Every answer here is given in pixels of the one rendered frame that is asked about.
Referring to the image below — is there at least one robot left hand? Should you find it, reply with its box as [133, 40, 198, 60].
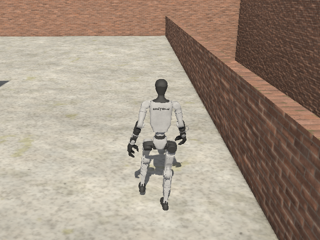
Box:
[127, 143, 139, 158]

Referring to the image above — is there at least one robot left upper arm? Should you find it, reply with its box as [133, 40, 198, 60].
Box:
[137, 100, 151, 129]

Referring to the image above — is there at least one robot right thigh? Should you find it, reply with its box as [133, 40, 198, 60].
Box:
[162, 140, 177, 179]

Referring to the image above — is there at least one left robot foot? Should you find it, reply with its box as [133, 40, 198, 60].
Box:
[138, 182, 146, 193]

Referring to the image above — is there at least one robot left forearm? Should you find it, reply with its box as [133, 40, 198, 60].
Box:
[129, 121, 141, 145]

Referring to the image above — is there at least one robot right upper arm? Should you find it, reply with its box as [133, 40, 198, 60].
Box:
[171, 100, 184, 128]

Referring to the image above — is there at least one robot right forearm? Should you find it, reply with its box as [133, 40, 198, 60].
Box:
[178, 121, 186, 138]

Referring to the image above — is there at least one robot right hand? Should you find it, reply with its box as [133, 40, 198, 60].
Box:
[175, 135, 187, 145]

